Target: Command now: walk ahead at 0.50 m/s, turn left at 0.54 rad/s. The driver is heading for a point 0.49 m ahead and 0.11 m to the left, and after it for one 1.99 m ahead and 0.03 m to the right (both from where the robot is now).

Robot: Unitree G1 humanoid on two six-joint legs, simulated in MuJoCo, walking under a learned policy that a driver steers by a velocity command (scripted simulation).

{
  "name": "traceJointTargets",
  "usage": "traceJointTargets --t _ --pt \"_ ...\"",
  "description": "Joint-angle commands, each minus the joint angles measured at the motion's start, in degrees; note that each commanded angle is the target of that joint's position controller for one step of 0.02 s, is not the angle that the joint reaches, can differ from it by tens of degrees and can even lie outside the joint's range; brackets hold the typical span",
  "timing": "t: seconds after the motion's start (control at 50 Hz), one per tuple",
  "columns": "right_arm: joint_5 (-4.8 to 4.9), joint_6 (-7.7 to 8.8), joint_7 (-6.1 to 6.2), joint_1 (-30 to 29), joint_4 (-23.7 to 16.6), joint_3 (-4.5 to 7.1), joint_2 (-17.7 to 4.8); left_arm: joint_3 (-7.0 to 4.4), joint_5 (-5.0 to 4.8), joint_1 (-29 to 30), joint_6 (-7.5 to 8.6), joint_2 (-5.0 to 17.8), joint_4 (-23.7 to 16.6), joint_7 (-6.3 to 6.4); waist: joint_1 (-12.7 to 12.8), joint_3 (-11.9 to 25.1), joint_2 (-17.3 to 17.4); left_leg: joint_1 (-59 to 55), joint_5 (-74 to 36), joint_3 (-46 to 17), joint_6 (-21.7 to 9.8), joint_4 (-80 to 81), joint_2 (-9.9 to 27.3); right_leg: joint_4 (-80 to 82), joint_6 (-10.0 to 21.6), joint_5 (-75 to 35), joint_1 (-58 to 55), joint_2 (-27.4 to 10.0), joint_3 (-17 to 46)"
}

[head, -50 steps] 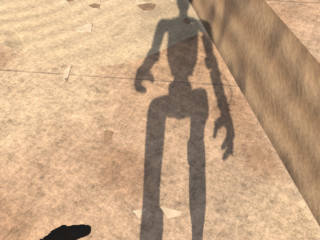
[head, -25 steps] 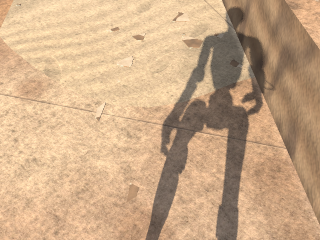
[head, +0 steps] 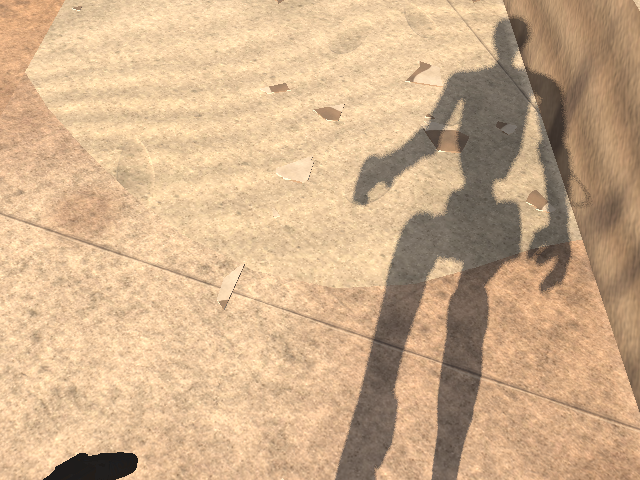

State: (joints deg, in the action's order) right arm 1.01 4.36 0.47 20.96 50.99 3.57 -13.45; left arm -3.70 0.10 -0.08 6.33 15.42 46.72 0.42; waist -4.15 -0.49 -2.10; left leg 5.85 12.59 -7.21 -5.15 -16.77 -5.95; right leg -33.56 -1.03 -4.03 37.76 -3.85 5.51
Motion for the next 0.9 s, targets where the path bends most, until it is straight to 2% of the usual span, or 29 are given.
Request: traceJointTargets --t 0.02,0.06,0.1,0.12,0.14,0.16,0.18,0.2,0.22,0.24,0.26,0.28,0.3,0.34,0.4,0.48,0.58,0.62,0.64,0.66,0.68,0.7,0.72,0.74,0.76,0.78,0.8,0.84,0.9 --pt "0.43 0.14 0.56 2.8 -2.1 2.17 -9.2 -0.29 -0.46 7.5 1.28 3.4 -5.9 -0.74 -0.5 -1.2 7.2 2.3 -10.2 -10.9 -6.4 2.8 13.3 4.9 0.1 -2.2 -4.5 3.1 -1.9" --pt "0.52 -0.41 0.96 3.1 -2.2 2.33 -9.4 -0.44 -0.55 8.2 1.90 4.5 -6.8 -1.32 -0.2 -1.1 7.2 -1.3 -10.8 -13.8 -6.2 -0.5 14.6 7.5 0.4 0.7 -5.3 3.5 -1.1" --pt "0.27 -0.92 1.31 1.9 -3.0 2.73 -10.1 -0.83 -0.73 5.7 2.50 6.0 -6.7 -1.53 1.6 -0.4 8.8 -2.5 -14.3 -16.1 -5.5 -4.0 15.4 8.7 1.4 5.6 -9.8 3.9 -1.3" --pt "0.22 -1.12 1.29 0.7 -3.7 2.70 -9.8 -1.36 -0.63 1.2 2.78 7.1 -5.6 -1.34 3.9 1.6 9.4 -2.0 -18.8 -16.1 -4.8 -7.3 14.0 10.4 2.6 6.4 -16.2 4.4 -2.4" --pt "-0.06 -1.08 0.98 -0.9 -5.0 2.12 -8.3 -2.28 0.03 -6.3 3.01 9.2 -4.0 -0.98 7.5 7.1 8.5 1.2 -22.1 -14.0 -3.2 -15.8 10.7 9.8 4.9 5.7 -28.3 2.0 -1.1" --pt "-1.09 -0.92 0.73 -1.5 -6.7 1.14 -5.9 -3.16 0.58 -16.8 2.78 12.8 -3.0 -0.44 11.6 16.2 2.6 10.1 -12.3 -8.7 -0.9 -32.0 6.4 7.6 8.4 7.5 -45.0 -7.8 8.0" --pt "0.63 -0.11 0.35 8.5 -7.9 -0.28 -1.1 -4.02 0.86 -20.7 1.81 16.3 -1.3 -0.60 6.8 23.1 -18.3 31.6 20.7 -3.0 2.7 -49.5 -0.9 11.8 18.2 15.0 -63.6 -21.1 34.4" --pt "1.73 -0.05 0.60 8.4 -6.3 0.68 -7.6 -2.77 -0.19 -19.2 1.46 10.1 -2.3 -0.77 7.7 19.5 -12.6 38.8 20.9 -4.4 2.9 -57.4 4.5 14.3 17.2 25.8 -60.9 -21.4 38.5" --pt "1.41 -0.37 0.62 1.7 -7.2 1.62 -11.0 -1.73 -0.42 -16.1 1.17 6.2 -3.4 -0.61 9.1 11.3 -5.5 40.2 15.4 -3.3 3.1 -58.6 6.6 15.4 14.0 24.7 -52.6 -18.5 28.3" --pt "0.85 -0.68 0.75 -1.6 -8.0 1.78 -10.5 -1.29 0.00 -12.9 0.80 5.6 -3.6 -0.68 7.8 6.3 -0.5 37.8 10.6 -1.3 3.6 -57.0 8.9 17.0 12.3 18.3 -43.8 -15.7 20.4" --pt "0.14 -0.78 0.66 -3.6 -8.7 1.96 -9.6 -1.01 0.29 -11.0 0.56 4.8 -3.3 -0.82 6.7 2.8 -0.3 36.3 8.0 -0.9 3.7 -54.2 10.4 18.7 11.7 13.3 -37.7 -13.5 15.5" --pt "0.44 -1.21 0.34 -3.1 -9.0 2.13 -8.4 -0.69 0.85 -10.2 0.55 4.3 -2.9 -0.93 5.3 1.8 -2.1 33.5 6.2 -0.7 3.5 -52.6 11.9 20.5 10.9 10.7 -33.9 -11.6 11.0" --pt "0.82 -1.65 0.13 -2.6 -9.4 2.00 -7.1 -0.81 0.78 -10.1 0.71 4.3 -2.5 -1.07 4.7 1.4 -3.5 32.2 5.3 0.2 3.5 -51.4 12.5 22.2 11.0 9.5 -31.9 -10.7 8.1" --pt "0.86 -2.38 0.04 -3.6 -10.8 1.77 -5.5 -1.23 0.15 -10.4 1.26 5.4 -1.6 -1.16 4.4 0.5 -2.9 33.4 3.2 0.9 3.8 -49.1 13.3 24.3 12.0 5.3 -30.7 -10.9 3.8" --pt "0.37 -2.56 -0.15 -6.7 -13.0 1.62 -5.3 -1.89 0.05 -11.3 1.29 7.3 -0.4 -0.85 4.6 0.1 -1.5 36.3 -3.4 0.9 4.5 -42.4 13.7 25.5 12.5 -0.6 -32.3 -11.4 -1.5" --pt "0.41 -1.92 -1.60 -13.0 -15.3 1.09 -4.7 -2.09 -0.18 -12.4 0.47 8.8 0.4 -0.48 6.9 -1.3 -0.9 34.2 -14.2 4.2 4.0 -29.8 12.8 25.5 10.6 -2.7 -34.0 -9.6 -9.4" --pt "0.54 -1.99 -3.35 -21.0 -19.8 0.66 -4.6 -2.59 -1.21 -16.7 -1.21 11.3 2.1 -0.19 9.2 -4.1 -0.9 34.7 -11.0 8.5 2.3 -21.3 11.1 22.9 9.2 -5.9 -41.3 -12.2 -13.1" --pt "0.26 -2.11 -3.67 -20.8 -20.8 1.02 -5.3 -2.77 -1.81 -17.4 -1.94 12.3 2.7 -0.11 7.8 -3.1 -1.9 30.0 -4.9 10.5 0.4 -19.3 8.6 18.6 8.6 -18.0 -42.8 -13.0 -14.3" --pt "-0.04 -2.18 -3.53 -18.7 -20.7 1.48 -6.0 -2.82 -2.07 -17.9 -2.17 13.1 3.2 -0.08 6.0 -1.3 -3.2 24.9 -1.6 11.6 -0.9 -18.7 6.5 14.7 8.6 -27.6 -43.0 -13.3 -14.4" --pt "-0.18 -2.23 -3.26 -12.4 -19.2 2.59 -7.8 -2.67 -2.19 -17.4 -2.48 13.5 3.8 -0.06 1.5 2.2 -3.3 15.6 -2.0 12.4 -2.6 -15.6 4.2 7.0 8.0 -34.3 -41.9 -12.5 -15.3" --pt "-0.03 -2.30 -2.49 -2.5 -16.1 4.31 -11.0 -1.94 -2.09 -17.1 -2.56 12.4 4.0 0.01 -3.6 7.2 -1.8 -0.3 -7.2 11.8 -4.3 -12.4 3.2 -4.4 6.5 -31.5 -34.9 -10.3 -16.8" --pt "-0.47 -2.67 -1.15 6.9 -14.2 5.66 -16.7 -0.13 0.28 -17.7 -2.11 7.9 2.2 -0.39 -5.8 15.0 8.1 -20.4 -13.2 -5.0 -8.1 -15.1 16.6 -24.9 4.2 -2.4 -17.7 -6.5 -17.3" --pt "-0.75 -2.12 -1.25 4.8 -14.8 4.99 -18.6 1.49 -0.92 -23.0 -0.61 3.6 2.0 -1.54 -0.5 24.4 17.7 -32.0 -5.9 -34.0 -18.2 -5.6 30.8 -43.3 2.4 38.4 -0.2 3.7 -8.2" --pt "-1.18 -1.53 -1.81 4.4 -15.1 3.71 -13.5 -0.38 -3.28 -17.0 0.40 10.3 2.0 -2.10 -4.1 21.8 7.7 -27.2 -4.7 -30.5 -15.1 -2.8 29.6 -46.8 3.3 36.9 3.8 1.5 0.5" --pt "-1.43 -1.01 -1.90 1.4 -14.5 3.07 -11.9 -0.51 -4.43 -12.3 0.54 10.2 -0.2 -2.28 -3.0 12.7 7.1 -18.7 -7.8 -19.6 -12.4 -2.1 27.3 -45.0 3.7 32.9 5.9 -0.4 -0.3" --pt "-1.09 -0.51 -2.09 -2.6 -13.9 2.48 -10.2 -0.28 -3.49 -11.7 0.16 8.8 0.0 -1.90 0.2 7.7 3.6 -10.0 -10.9 -12.6 -10.2 -0.5 24.4 -39.9 3.3 28.1 3.7 -3.4 -0.9" --pt "-0.99 -0.01 -2.14 -5.8 -13.9 1.89 -7.7 -0.72 -2.30 -12.3 -0.63 8.8 0.8 -1.54 2.2 4.9 5.0 -4.4 -11.8 -7.6 -8.9 1.6 22.2 -36.4 2.8 24.8 1.1 -4.9 -0.7" --pt "-1.50 1.28 -2.04 -8.4 -13.5 1.82 -6.7 -0.81 -2.15 -16.7 -2.52 7.0 2.5 -1.14 4.9 3.4 6.6 2.2 -12.4 -2.2 -7.9 5.8 20.5 -34.7 1.6 19.8 -4.4 -5.6 -0.3" --pt "-2.23 2.47 -1.39 -8.1 -11.5 2.24 -7.5 -0.81 -2.07 -15.0 -3.81 5.2 1.9 -0.60 5.4 0.3 5.3 3.8 -16.2 4.5 -7.4 8.9 20.0 -30.9 0.4 13.8 -0.7 -5.0 1.0"
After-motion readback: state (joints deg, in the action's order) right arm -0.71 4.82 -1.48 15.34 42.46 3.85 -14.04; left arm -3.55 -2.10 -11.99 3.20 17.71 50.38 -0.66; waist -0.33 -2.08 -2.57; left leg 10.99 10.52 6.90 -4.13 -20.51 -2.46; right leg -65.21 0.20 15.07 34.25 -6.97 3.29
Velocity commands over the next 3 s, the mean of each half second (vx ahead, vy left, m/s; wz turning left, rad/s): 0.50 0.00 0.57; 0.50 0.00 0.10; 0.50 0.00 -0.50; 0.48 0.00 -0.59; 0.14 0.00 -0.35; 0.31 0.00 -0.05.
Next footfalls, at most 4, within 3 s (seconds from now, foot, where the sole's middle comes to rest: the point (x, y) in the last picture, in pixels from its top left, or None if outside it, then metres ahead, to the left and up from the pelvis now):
0.16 right None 0.28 -0.14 -0.79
0.68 left None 0.47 0.20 -0.79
1.24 right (261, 330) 0.84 0.07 -0.79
1.72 left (181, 241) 1.12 0.28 -0.79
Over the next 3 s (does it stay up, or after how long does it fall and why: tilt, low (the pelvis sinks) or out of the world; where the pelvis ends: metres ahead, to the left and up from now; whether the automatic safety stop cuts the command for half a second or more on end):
stays up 1.30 0.02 -0.01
